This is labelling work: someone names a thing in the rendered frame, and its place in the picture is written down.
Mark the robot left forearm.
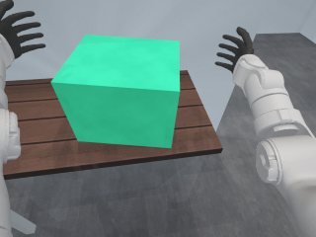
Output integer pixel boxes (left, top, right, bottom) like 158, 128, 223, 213
0, 34, 15, 110

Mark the carton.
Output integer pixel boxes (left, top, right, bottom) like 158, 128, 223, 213
50, 35, 180, 148

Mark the table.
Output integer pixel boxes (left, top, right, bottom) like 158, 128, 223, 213
2, 70, 223, 235

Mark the left robot hand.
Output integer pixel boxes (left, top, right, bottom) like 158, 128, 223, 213
0, 0, 46, 59

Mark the right robot upper arm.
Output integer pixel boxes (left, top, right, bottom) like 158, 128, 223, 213
256, 134, 316, 237

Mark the right robot hand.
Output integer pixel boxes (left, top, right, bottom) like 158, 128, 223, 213
214, 27, 254, 73

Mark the left robot upper arm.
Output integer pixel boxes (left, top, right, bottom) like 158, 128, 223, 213
0, 109, 22, 237

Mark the robot right forearm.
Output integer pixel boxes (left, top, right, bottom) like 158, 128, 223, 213
232, 54, 316, 140

